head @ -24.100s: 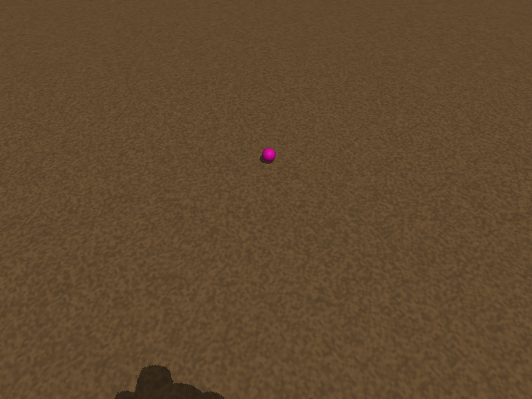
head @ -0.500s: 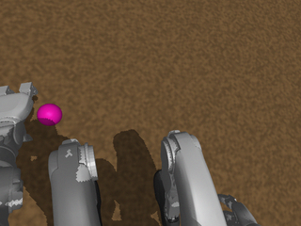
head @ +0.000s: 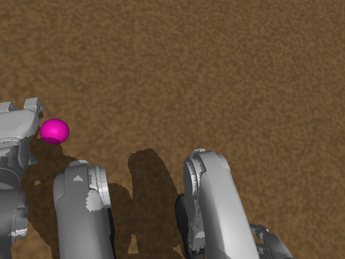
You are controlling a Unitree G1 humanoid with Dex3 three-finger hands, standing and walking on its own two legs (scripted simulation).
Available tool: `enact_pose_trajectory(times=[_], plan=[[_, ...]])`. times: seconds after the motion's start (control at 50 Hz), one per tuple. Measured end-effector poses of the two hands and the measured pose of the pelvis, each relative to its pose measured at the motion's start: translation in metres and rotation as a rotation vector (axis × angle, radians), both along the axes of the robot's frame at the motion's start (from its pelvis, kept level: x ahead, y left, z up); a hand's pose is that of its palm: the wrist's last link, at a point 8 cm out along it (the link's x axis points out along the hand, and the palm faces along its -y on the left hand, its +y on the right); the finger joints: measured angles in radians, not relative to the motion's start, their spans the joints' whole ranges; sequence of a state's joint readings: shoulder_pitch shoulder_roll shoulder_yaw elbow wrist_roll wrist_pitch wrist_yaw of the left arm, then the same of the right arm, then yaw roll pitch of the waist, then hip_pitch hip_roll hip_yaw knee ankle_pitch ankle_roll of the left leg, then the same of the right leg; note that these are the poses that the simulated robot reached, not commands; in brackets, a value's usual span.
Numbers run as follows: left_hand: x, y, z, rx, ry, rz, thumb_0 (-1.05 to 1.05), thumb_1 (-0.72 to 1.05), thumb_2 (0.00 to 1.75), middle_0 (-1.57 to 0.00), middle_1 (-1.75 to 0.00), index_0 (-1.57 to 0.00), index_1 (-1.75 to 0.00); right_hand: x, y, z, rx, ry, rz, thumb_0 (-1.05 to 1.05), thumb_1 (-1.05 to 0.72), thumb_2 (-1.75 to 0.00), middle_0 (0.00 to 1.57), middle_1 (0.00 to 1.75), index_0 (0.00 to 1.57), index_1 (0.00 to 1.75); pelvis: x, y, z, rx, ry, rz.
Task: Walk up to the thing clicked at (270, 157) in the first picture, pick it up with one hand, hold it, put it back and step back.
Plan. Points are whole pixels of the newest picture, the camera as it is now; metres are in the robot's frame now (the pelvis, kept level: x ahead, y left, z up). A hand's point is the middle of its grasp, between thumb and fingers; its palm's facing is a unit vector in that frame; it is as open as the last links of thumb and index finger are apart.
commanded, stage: approach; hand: left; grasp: from above
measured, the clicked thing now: (55, 131) +0.44 +0.29 -0.29
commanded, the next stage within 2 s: close in in 0.28 s
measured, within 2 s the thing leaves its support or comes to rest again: neither
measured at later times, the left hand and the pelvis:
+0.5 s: hand (50, 124) +0.43 +0.27 -0.17, palm faces -0.46 -0.11 -0.88, open 14.0 cm; pelvis +0.00 +0.00 +0.00, yaw +0 degrees
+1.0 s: hand (53, 132) +0.42 +0.27 -0.22, palm faces -0.45 -0.12 -0.89, open 14.0 cm; pelvis +0.00 +0.00 -0.02, yaw -2 degrees
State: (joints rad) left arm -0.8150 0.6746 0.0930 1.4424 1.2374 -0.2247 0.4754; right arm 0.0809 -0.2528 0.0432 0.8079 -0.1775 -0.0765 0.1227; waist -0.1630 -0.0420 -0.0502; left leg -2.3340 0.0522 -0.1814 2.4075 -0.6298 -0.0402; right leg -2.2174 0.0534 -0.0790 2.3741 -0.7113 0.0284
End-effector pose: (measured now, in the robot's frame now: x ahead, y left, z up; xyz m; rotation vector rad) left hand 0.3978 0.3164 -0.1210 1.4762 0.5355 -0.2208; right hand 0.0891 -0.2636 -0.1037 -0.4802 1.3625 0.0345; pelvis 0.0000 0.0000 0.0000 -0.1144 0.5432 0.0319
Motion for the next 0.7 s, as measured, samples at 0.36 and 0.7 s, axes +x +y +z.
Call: enact_pose_trajectory(times=[0.36, 0.7], plan=[[0.049, -0.067, 0.006, -0.004, -0.055, -0.031, 0.0, -0.53, 1.01, -0.1, -1.05, -0.1, -1.05, -0.026, -0.003, 0.008, 0.028, 0.016, -0.054, 0.0, -0.91, -0.89, 0.2, 0.3, 0.2, 0.3, 0.002, -0.002, 0.005, 0.004, 0.025, -0.013], [0.019, -0.036, -0.012, -0.031, 0.029, -0.036, 0.0, -0.54, 0.99, -0.09, -1.03, -0.1, -1.03, -0.029, 0.001, -0.001, 0.033, 0.049, -0.028, 0.0, -0.9, -0.89, 0.2, 0.3, 0.2, 0.3, 0.001, -0.002, -0.003, 0.005, -0.006, -0.008]])
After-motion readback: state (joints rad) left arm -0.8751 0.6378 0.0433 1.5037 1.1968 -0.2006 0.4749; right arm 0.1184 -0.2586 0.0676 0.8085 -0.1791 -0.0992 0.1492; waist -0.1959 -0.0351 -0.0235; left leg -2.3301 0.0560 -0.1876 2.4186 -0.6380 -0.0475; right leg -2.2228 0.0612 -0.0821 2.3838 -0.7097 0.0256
